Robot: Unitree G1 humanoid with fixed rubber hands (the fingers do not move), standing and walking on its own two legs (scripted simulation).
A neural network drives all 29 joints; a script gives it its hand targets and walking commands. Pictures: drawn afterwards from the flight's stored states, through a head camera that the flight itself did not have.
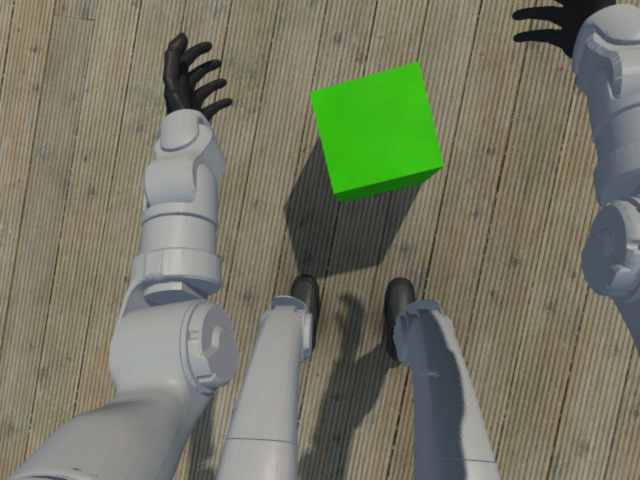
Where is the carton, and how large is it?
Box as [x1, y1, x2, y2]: [310, 61, 443, 202]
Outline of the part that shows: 418,61 310,92 333,192 341,202 423,182 443,166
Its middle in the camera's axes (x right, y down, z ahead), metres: +0.12 -0.21 +0.84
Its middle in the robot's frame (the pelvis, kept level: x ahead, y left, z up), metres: +0.55 -0.02 -0.54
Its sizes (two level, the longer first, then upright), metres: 0.210 0.200 0.250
